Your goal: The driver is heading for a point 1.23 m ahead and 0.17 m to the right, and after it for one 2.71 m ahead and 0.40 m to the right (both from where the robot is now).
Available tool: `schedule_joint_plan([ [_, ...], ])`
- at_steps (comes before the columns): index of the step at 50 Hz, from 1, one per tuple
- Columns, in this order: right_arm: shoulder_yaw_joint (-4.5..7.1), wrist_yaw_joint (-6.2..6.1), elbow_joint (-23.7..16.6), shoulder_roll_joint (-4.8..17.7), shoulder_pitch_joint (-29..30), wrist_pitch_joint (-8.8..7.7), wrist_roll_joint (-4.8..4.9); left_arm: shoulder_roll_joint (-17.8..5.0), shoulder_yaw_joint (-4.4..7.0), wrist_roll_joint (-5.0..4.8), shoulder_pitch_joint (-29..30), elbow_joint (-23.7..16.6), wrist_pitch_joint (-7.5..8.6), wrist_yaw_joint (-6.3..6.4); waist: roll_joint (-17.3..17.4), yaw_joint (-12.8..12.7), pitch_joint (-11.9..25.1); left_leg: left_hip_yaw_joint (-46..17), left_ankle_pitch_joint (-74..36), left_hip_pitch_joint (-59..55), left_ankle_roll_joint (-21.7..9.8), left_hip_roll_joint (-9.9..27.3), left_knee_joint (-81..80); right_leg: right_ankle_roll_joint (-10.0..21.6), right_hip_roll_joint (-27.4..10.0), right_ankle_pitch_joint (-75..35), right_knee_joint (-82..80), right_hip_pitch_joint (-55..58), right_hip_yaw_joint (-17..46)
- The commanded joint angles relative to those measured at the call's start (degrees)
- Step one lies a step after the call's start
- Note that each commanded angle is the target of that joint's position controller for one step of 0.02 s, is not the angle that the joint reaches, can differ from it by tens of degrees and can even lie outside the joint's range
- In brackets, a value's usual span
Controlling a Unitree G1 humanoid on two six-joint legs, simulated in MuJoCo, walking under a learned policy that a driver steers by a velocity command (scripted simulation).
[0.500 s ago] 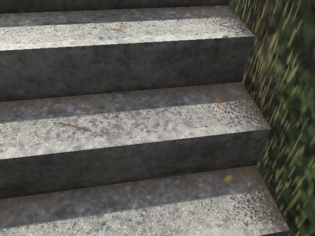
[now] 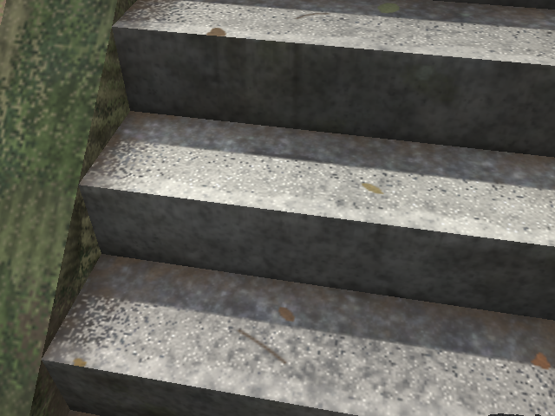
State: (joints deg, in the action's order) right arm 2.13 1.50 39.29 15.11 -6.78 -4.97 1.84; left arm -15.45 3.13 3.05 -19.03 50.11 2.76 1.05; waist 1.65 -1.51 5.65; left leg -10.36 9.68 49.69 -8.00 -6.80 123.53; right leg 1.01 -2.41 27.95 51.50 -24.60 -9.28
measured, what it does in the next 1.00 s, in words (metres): climbs, turning right: left foot 0.19 m higher, then right foot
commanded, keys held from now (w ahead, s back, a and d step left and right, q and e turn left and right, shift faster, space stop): s+q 0.02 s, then s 0.16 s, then s+e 0.20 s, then w+e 0.62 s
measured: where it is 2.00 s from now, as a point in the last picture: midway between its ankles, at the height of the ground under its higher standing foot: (368, 168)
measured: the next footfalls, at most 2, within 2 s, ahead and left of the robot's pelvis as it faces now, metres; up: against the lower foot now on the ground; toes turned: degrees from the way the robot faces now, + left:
left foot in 0.26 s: +0.30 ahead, +0.16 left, +0.19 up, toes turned +11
right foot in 0.88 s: +0.28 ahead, -0.10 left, +0.19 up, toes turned -19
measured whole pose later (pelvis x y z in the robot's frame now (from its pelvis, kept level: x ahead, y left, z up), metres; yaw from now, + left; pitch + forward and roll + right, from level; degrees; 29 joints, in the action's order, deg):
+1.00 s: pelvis +0.30 -0.03 +0.22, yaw -18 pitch +3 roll +1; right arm 1.3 0.5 45.8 12.3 -7.2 -5.9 1.2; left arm -11.0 2.5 0.9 -29.8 49.9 1.4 -1.5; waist 3.2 -5.3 8.2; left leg -0.1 16.3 43.2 1.8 4.5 105.1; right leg 5.5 2.2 24.1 40.3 -19.0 -2.6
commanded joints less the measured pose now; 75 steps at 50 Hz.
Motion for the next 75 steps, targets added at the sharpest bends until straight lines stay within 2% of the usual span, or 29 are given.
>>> schedule_joint_plan([
  [1, -5.83, 0.21, -6.2, -11.7, -4.7, 1.14, 2.11, 10.0, -3.48, 0.06, 5.9, 2.3, 0.61, -1.99, 3.2, 8.9, -15.6, -0.8, 1.9, 20.3, 1.2, 6.0, 8.4, 3.7, -12.4, -21.8, -29.2, -5.8, 8.7],
  [8, -7.90, -2.07, -17.4, -10.1, 13.9, 3.35, -1.80, -2.0, -1.58, -0.81, -4.6, 2.9, -2.93, 2.00, -6.7, 4.6, -7.6, 13.5, -4.8, 18.7, 7.4, 11.3, -18.9, 5.6, -8.2, -43.8, -37.9, 8.0, -1.2],
  [10, -10.07, -1.56, -22.7, -12.8, 26.0, 4.93, 0.87, -6.7, 0.73, -4.70, -14.6, 4.9, -4.70, 2.67, -11.1, -0.3, -4.1, 22.0, 14.0, -4.1, 5.8, 12.1, -45.3, 8.9, -11.2, -47.5, -48.9, 9.9, 0.4],
  [13, -4.40, -0.87, -13.6, -3.2, 1.2, 5.21, -1.84, -11.4, 0.93, -5.05, -11.5, 4.7, 0.14, 0.86, -17.2, 10.3, 12.5, 18.2, 10.3, -24.0, -1.9, 5.2, -59.7, 8.2, -14.4, -121.3, -28.7, 31.0, 3.9],
  [15, -0.43, -2.95, -5.8, 4.7, -9.9, 6.98, -3.60, -4.7, -0.11, -4.55, -14.7, 3.8, 3.83, -1.73, 2.7, 9.6, 22.6, -19.3, -13.0, -44.7, -12.2, 21.1, -80.0, 1.4, -4.7, -80.3, -5.4, 12.8, 9.0],
  [16, -0.61, -4.14, -5.8, 4.4, -8.3, 8.21, -7.02, -3.2, 0.23, -5.26, -9.8, 5.1, 3.02, -2.95, 12.0, 10.5, 26.0, -36.7, -9.1, -42.6, -18.5, 29.0, -100.3, -3.1, 5.2, -18.8, 27.1, 7.3, 13.1],
  [17, -1.29, -4.04, -5.9, 2.7, -1.4, 7.73, -6.72, -2.5, 1.62, -7.18, -4.7, 3.0, 1.94, -3.41, 7.9, 7.0, 22.2, -33.7, -2.6, -34.6, -15.0, 30.4, -99.4, -4.9, 5.9, -9.9, 54.5, -1.1, 21.0],
  [19, -2.34, -4.12, -3.1, -3.7, 9.4, 6.80, -1.85, 5.3, -0.29, -4.21, 5.7, -6.4, -2.13, -0.15, 4.6, 1.3, -1.2, -11.6, 12.0, -17.3, -4.3, 26.4, -92.8, -2.3, 2.6, -5.6, 64.1, -17.3, 18.7],
  [20, -2.55, -3.28, 1.2, -5.6, 7.0, 5.77, -1.05, 5.4, -0.56, -3.50, 2.7, -6.3, -2.68, 0.71, -0.9, -0.7, -2.9, -4.8, 20.5, -17.0, 0.3, 23.1, -89.6, -0.7, 1.6, -9.6, 61.8, -18.5, 17.3],
  [26, -1.54, -2.07, 5.1, -2.6, 2.7, 2.64, -5.06, 6.1, -2.35, -3.51, 0.6, -7.3, -3.18, 0.98, 4.6, -3.7, -4.6, 7.9, 29.3, -16.9, 2.3, 23.7, -96.9, 1.7, 3.4, -36.8, 54.2, -22.8, 14.6],
  [33, 1.05, -6.45, 5.9, 4.7, -9.3, 2.84, -4.78, 3.0, -2.57, -1.79, 13.0, -14.2, -4.48, 1.37, 9.2, 2.6, -5.8, 6.3, 33.2, -33.3, -1.2, 31.9, -109.5, -4.4, -2.3, -22.4, 44.9, -36.0, 10.6],
  [37, 2.00, -5.41, 3.8, 7.9, 3.5, 2.18, -2.86, 3.4, -2.63, -3.30, 4.0, -10.5, -3.91, 0.41, 9.4, -5.2, -0.9, 21.3, 24.1, -22.8, 0.4, 27.4, -113.4, 0.6, -3.1, -12.2, 19.5, -6.1, 3.3],
  [41, 2.44, -4.69, 7.1, 8.5, 1.7, 2.05, -0.88, 2.5, -1.62, -2.94, -4.1, -8.1, -3.84, -0.23, 3.4, -7.9, -5.5, 23.4, 14.4, -31.6, -0.6, 28.5, -106.6, 9.1, -3.7, -3.3, -1.5, -0.8, 2.4],
  [43, 0.54, -4.14, 5.9, 2.5, 0.3, 3.08, -0.56, -1.4, 1.31, -1.95, -10.2, -4.3, -2.09, -2.04, -9.7, -7.6, -3.0, 28.3, 4.2, -34.8, 0.9, 21.7, -81.3, 11.5, 4.1, -12.8, -25.0, 10.1, -3.6],
  [45, -2.39, -2.16, -1.0, -6.4, 3.6, 1.36, -1.83, -6.6, 1.99, -1.85, -14.5, -3.9, -1.13, -3.94, -21.4, -2.5, -3.8, 20.6, 17.0, -1.1, 8.8, 11.6, -36.4, 13.6, -7.3, -34.1, -24.0, 23.2, 35.3],
  [46, -1.28, -1.39, 0.8, -5.2, -1.2, -0.69, -0.12, -8.7, 2.67, -3.51, -16.7, -5.6, -0.01, -3.72, -21.4, -3.2, 8.2, 7.9, 16.7, 8.7, 11.7, 6.5, -19.6, 21.2, -16.9, -4.1, -39.7, 32.1, 64.3],
  [47, -1.11, -0.18, 0.1, -4.5, 3.2, -2.73, 1.23, -7.1, 2.14, -4.31, -17.3, -4.2, 0.26, -3.25, -14.8, -4.5, 0.7, 4.9, 12.4, 22.2, 11.0, 8.2, -14.5, 23.4, -18.9, 19.2, -44.7, 33.7, 64.7],
  [49, -3.15, -0.06, -2.4, -7.0, 14.4, -4.16, -0.65, -0.5, -0.21, -1.89, -13.4, -2.4, -0.57, -2.47, -6.1, -3.8, -10.9, 8.4, 3.6, 32.6, 10.2, 11.1, -3.7, 18.9, -17.2, 5.7, -40.3, 24.9, 52.8],
  [52, -5.66, 0.14, -5.8, -11.1, 15.8, -4.24, -2.75, 2.5, -1.69, 1.33, -16.5, 2.3, -0.74, -1.78, -6.0, -2.9, -8.9, 11.2, 4.1, 43.8, 6.3, 8.8, 24.4, 15.3, -14.1, -13.3, -35.1, 25.0, 42.3],
  [55, -9.08, 0.91, -11.4, -13.8, 16.5, -3.23, -1.54, 5.1, -3.87, -0.19, -10.0, 4.7, -1.23, -1.38, -5.0, 4.2, -12.6, 11.7, 0.8, 38.1, 3.4, 10.7, 7.7, 8.1, -8.7, -19.7, -38.0, 5.3, 22.7],
  [58, -8.91, -1.48, -14.1, -9.1, 22.8, -0.82, -2.43, -0.1, -4.27, -4.44, -8.0, 6.1, 0.14, 1.60, -11.4, 5.5, -0.9, 26.0, -6.8, -14.7, 2.2, 6.6, -29.1, 9.3, -5.4, -61.8, -56.1, -16.0, 8.9],
  [61, -3.96, -4.00, -5.7, 1.1, -1.7, 1.94, -1.74, -18.4, 0.50, -1.76, -6.5, 8.2, 0.55, 0.67, -19.8, 17.1, 14.5, 25.5, 21.8, -23.0, 3.3, 1.1, -40.3, 12.8, -12.9, -144.3, -33.0, 21.7, 5.4],
  [63, -1.65, -2.34, 0.6, 5.4, -10.6, 2.21, -2.08, -13.1, -0.09, -3.20, 1.5, 3.3, 0.90, 0.18, -14.0, 18.3, 12.0, 12.7, 19.5, -24.2, -1.1, 1.9, -75.0, 12.3, -14.1, -139.3, -11.1, 34.5, 6.3],
  [64, -0.60, -2.34, 7.5, 6.9, -22.3, 3.88, -4.20, -9.3, -0.58, -2.59, 10.4, -2.6, 2.38, -0.08, -1.9, 20.1, 8.4, -5.1, 11.5, -38.1, -4.9, 5.0, -88.3, 12.6, -10.5, -100.2, 10.2, 14.2, 10.1],
  [65, 0.48, -3.74, 13.5, 9.9, -25.0, 5.59, -7.95, 1.8, -2.82, 1.18, 9.5, -4.6, 4.54, -2.98, 27.3, 12.6, 2.1, -35.5, -25.4, -44.2, -14.0, 17.4, -99.5, 5.9, 10.3, -24.1, 52.7, -16.6, 14.2],
  [66, -3.30, -3.84, 14.7, -3.1, -24.1, 4.24, -7.61, 9.7, -4.39, -0.67, 4.0, -7.2, 6.62, -5.97, 15.9, 8.1, 3.6, -45.2, -5.8, -43.2, -14.2, 22.2, -104.2, 9.0, 13.0, -18.7, 77.7, -32.4, 30.0],
  [68, -3.79, -1.59, 18.7, -9.3, -18.6, 2.25, -3.47, 14.8, -7.28, -0.66, 14.2, -15.8, 6.48, -6.97, -2.1, 0.8, -10.4, -24.5, 7.7, -34.8, -6.4, 17.7, -98.3, 10.2, 8.1, -14.9, 92.1, -51.7, 22.9],
  [71, -4.29, 1.66, 15.3, -9.7, -1.9, 3.39, -4.12, 11.5, -9.74, -1.89, 10.8, -17.2, 5.55, -5.05, -6.6, -8.6, -14.8, -0.8, -1.6, -13.1, 5.5, 9.0, -101.1, 6.8, 0.6, -19.8, 75.7, -45.4, 12.9],
  [75, -3.40, 0.40, 18.8, -1.9, -14.6, 0.97, -1.94, 12.8, -12.09, -0.40, 25.4, -23.6, 2.51, -1.95, 2.9, -2.9, -10.7, -3.0, -8.7, -7.3, -0.6, 6.6, -108.7, 1.8, 0.0, -26.1, 63.7, -39.0, 0.1],
])
Velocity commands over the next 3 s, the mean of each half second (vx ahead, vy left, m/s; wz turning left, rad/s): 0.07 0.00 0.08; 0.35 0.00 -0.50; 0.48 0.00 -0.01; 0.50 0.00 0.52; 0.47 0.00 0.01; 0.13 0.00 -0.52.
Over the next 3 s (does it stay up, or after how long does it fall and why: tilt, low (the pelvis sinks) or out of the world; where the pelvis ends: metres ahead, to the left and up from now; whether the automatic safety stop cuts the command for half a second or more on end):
stays up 1.23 0.01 1.00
